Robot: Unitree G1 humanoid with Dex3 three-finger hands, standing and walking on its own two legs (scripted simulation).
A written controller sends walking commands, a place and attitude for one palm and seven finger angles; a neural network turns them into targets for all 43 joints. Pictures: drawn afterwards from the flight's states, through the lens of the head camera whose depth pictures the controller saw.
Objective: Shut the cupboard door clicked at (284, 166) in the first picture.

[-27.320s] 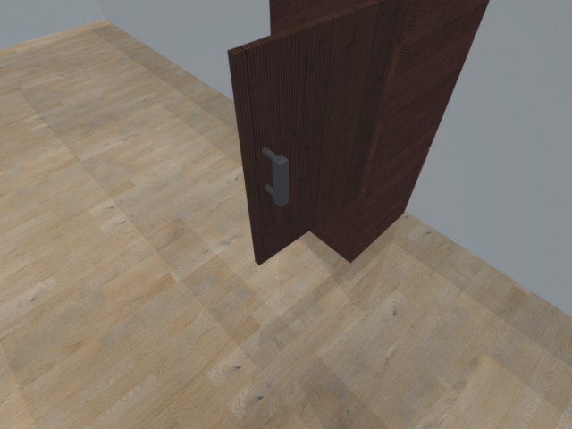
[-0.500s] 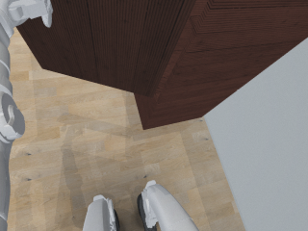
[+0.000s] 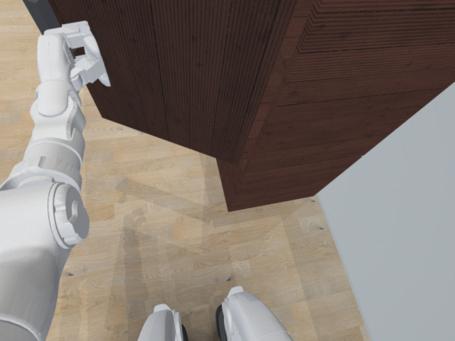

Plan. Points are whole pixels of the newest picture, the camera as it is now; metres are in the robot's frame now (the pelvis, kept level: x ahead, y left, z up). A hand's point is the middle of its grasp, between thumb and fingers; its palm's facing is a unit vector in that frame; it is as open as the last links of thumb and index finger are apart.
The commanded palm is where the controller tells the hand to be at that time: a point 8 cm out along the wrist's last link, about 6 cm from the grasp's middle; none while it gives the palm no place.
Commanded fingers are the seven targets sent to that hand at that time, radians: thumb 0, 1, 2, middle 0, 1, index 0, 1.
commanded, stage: pull the fist back off the door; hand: left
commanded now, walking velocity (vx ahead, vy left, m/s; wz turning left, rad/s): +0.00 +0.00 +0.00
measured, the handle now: (58, 24) +0.67 +0.19 +0.07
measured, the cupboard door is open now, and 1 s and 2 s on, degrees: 59 59 59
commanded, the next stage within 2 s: draw the hand back to the body in 0.40 s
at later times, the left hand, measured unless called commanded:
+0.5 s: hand (104, 99) +0.50 +0.12 +0.08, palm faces +0.00 -1.00 -0.03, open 3.1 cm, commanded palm +0.48 +0.16 +0.08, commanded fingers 0.00 0.90 0.90 -1.30 -1.50 -1.30 -1.50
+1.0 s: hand (33, 156) +0.38 +0.17 +0.14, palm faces -0.03 -1.00 -0.04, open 3.1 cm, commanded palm +0.34 +0.22 +0.15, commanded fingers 0.00 0.90 0.90 -1.16 -1.35 -1.16 -1.35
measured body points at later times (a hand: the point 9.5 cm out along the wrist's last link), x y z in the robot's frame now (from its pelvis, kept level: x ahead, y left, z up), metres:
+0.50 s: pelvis -0.01 +0.00 +0.00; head +0.11 +0.02 +0.44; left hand +0.50 +0.17 +0.08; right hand +0.02 -0.25 -0.11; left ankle -0.01 +0.09 -0.66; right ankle +0.02 -0.10 -0.66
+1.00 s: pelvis +0.00 +0.00 +0.05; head +0.04 +0.00 +0.50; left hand +0.37 +0.23 +0.15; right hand +0.11 -0.25 -0.06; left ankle -0.01 +0.09 -0.66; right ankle +0.02 -0.10 -0.66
